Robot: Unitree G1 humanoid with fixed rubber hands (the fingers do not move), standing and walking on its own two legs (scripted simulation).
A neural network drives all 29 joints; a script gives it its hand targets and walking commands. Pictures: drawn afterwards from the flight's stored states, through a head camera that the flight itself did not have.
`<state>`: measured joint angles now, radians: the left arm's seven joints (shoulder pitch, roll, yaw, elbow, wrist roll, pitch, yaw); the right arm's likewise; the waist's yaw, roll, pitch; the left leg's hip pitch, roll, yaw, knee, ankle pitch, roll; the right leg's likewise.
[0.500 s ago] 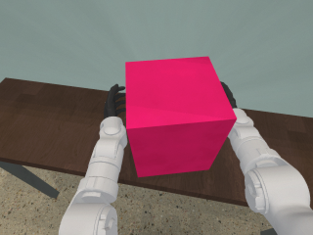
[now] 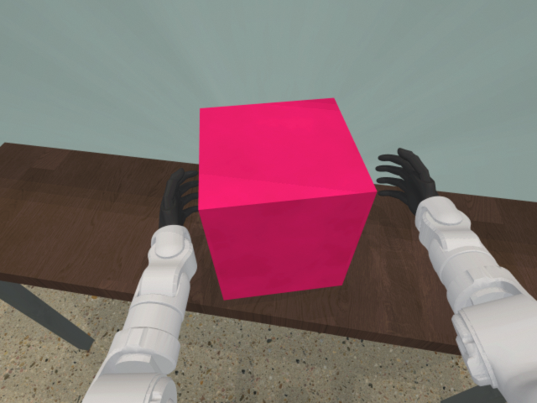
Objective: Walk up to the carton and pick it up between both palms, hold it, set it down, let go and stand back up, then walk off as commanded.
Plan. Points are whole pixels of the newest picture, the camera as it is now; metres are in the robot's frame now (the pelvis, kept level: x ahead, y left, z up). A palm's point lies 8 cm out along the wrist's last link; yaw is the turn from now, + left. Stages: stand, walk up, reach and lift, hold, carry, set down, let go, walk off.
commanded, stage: set down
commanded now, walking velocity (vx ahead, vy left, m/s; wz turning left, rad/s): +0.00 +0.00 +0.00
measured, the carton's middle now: (276, 203) +0.42 +0.07 +0.06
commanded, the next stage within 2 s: none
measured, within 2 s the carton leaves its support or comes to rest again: neither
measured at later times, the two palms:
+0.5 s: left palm (162, 240) +0.31 +0.22 +0.08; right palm (445, 226) +0.40 -0.18 +0.09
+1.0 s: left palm (155, 281) +0.25 +0.21 +0.07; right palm (485, 300) +0.30 -0.23 +0.06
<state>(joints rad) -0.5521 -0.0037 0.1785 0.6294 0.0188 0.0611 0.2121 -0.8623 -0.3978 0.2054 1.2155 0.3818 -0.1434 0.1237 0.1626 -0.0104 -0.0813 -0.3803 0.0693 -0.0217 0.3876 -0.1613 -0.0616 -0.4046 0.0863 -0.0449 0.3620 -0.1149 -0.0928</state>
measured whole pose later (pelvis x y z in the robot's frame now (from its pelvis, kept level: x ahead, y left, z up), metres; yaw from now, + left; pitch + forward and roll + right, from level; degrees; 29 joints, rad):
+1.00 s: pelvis +0.00 +0.02 +0.01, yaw +0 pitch -1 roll +0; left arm 0.05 -0.05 0.03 -0.05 0.06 0.26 0.27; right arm -0.15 -0.49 0.06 0.59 0.41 -0.13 0.27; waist 0.06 -0.04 -0.02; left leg -0.15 0.04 -0.01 0.33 -0.17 -0.04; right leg -0.18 0.06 -0.03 0.32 -0.13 -0.08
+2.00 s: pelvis +0.02 +0.03 +0.01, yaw -1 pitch -3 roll +0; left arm 0.41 -0.01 -0.02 -0.17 0.07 0.19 0.24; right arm 0.27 -0.46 0.01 0.28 0.35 -0.12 0.25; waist 0.03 -0.04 0.01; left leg -0.08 0.04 0.02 0.32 -0.20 -0.03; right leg -0.11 0.06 0.00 0.31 -0.15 -0.07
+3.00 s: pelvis +0.01 +0.04 +0.01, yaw -1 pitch -3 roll +0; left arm 0.28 0.11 -0.03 0.16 0.02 0.12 0.13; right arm 0.24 -0.30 -0.06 0.42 0.13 -0.10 0.18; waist 0.04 -0.02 0.04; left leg -0.08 0.02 0.02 0.32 -0.18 -0.02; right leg -0.11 0.04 0.00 0.30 -0.13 -0.04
